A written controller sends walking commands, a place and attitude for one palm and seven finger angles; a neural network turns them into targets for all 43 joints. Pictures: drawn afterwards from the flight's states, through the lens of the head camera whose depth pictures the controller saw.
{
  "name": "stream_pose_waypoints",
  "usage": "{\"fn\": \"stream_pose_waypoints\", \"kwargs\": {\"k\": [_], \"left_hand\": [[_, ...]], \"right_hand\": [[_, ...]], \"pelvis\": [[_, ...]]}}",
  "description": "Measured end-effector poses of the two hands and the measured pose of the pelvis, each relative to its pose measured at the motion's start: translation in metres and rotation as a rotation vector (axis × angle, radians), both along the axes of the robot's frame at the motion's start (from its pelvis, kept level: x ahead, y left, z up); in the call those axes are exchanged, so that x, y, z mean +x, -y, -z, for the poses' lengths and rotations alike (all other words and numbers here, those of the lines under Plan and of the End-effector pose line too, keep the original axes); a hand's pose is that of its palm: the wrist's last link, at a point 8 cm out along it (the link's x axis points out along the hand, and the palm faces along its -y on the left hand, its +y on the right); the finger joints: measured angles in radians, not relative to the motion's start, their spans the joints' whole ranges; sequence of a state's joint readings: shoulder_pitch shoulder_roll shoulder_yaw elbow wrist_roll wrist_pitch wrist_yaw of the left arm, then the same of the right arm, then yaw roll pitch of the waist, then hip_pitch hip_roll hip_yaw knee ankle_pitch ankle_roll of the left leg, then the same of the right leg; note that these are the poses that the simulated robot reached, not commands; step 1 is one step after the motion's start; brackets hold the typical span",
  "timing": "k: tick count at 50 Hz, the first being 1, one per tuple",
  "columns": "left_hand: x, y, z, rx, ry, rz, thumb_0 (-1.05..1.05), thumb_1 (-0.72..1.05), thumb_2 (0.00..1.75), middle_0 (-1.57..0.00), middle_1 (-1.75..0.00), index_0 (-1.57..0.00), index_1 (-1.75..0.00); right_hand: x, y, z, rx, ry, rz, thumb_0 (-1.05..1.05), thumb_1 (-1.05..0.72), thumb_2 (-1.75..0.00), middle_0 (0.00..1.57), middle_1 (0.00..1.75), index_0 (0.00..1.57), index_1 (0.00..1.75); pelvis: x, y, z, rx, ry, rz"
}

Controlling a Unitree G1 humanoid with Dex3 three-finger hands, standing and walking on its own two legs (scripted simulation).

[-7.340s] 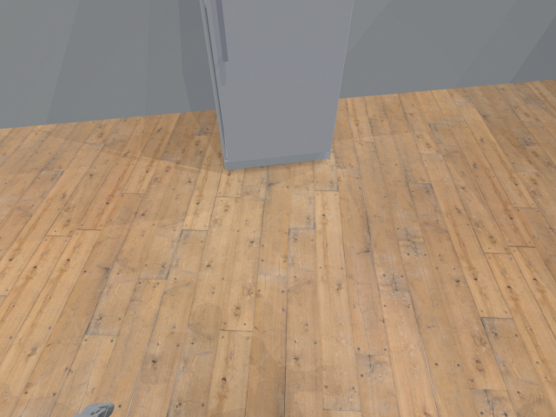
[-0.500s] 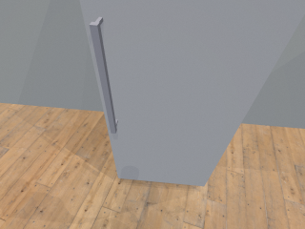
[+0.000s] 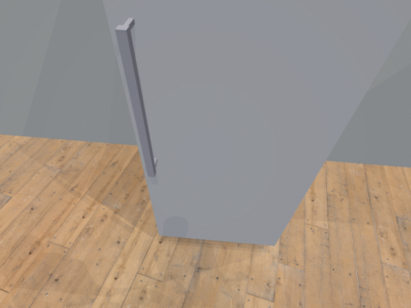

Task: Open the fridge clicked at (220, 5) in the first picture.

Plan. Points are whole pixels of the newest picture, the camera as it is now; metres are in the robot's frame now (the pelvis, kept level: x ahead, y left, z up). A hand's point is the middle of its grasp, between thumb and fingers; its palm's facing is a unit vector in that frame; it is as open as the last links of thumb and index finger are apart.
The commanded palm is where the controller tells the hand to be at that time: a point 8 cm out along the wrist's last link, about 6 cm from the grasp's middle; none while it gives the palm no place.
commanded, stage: look again from close up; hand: left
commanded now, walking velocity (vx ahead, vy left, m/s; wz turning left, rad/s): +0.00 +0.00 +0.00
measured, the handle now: (143, 114) +0.52 +0.19 +0.09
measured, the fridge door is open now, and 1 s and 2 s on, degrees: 0 0 0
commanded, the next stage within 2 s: raise the hand to about handle height in 1.30 s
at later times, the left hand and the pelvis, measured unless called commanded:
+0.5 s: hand out of the picture -0.01 +0.15 -0.18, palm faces +0.03 -0.99 -0.16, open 7.4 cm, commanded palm none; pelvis +0.00 -0.01 +0.00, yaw -1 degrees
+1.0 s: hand out of the picture -0.02 +0.15 -0.18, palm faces +0.04 -0.99 -0.15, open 7.4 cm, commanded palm none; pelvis +0.00 +0.00 +0.00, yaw +0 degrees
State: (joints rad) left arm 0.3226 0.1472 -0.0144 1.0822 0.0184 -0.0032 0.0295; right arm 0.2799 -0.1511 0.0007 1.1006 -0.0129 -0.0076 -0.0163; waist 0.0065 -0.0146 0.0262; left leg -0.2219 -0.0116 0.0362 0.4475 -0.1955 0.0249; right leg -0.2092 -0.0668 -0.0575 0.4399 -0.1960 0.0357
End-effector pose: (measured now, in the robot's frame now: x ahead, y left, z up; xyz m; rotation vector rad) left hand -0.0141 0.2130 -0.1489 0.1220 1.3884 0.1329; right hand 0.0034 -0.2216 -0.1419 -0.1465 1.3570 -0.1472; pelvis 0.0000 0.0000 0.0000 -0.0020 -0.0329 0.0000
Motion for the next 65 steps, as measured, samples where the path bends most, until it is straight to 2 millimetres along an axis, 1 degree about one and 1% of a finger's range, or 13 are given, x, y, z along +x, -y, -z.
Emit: {"fn": "stream_pose_waypoints", "kwargs": {"k": [10,28,44,54,65], "left_hand": [[-0.001,0.005,0.000,-0.002,-0.009,-0.006,0.00,0.91,0.90,-0.20,-0.30,-0.20,-0.29],[0.001,0.010,0.001,-0.011,-0.001,-0.005,0.00,0.91,0.90,-0.20,-0.30,-0.20,-0.29],[-0.007,0.009,0.000,-0.010,-0.018,-0.015,0.00,0.91,0.90,-0.20,-0.30,-0.20,-0.29],[-0.009,0.012,0.000,-0.012,-0.032,-0.022,0.00,0.91,0.90,-0.20,-0.30,-0.19,-0.29],[-0.003,0.016,0.001,-0.019,-0.028,-0.020,0.00,0.91,0.90,-0.20,-0.30,-0.20,-0.29]], "right_hand": [[-0.007,-0.002,0.002,0.011,-0.024,0.013,0.00,-0.92,-0.89,0.20,0.30,0.20,0.30],[-0.012,-0.003,0.001,0.013,-0.029,0.028,0.00,-0.92,-0.89,0.20,0.30,0.20,0.30],[-0.017,-0.008,0.002,0.023,-0.043,0.030,0.00,-0.91,-0.89,0.20,0.30,0.20,0.30],[-0.017,-0.009,0.003,0.026,-0.050,0.030,0.00,-0.91,-0.89,0.20,0.30,0.20,0.30],[-0.013,-0.007,0.002,0.023,-0.053,0.030,0.00,-0.92,-0.89,0.20,0.30,0.20,0.30]], "pelvis": [[0.002,0.003,0.000,0.000,-0.001,0.003],[0.002,0.005,0.000,0.000,0.003,0.010],[0.001,0.004,0.000,0.000,-0.003,0.008],[0.003,0.004,0.000,0.000,-0.005,0.008],[0.006,0.007,0.000,0.001,-0.008,0.009]]}}
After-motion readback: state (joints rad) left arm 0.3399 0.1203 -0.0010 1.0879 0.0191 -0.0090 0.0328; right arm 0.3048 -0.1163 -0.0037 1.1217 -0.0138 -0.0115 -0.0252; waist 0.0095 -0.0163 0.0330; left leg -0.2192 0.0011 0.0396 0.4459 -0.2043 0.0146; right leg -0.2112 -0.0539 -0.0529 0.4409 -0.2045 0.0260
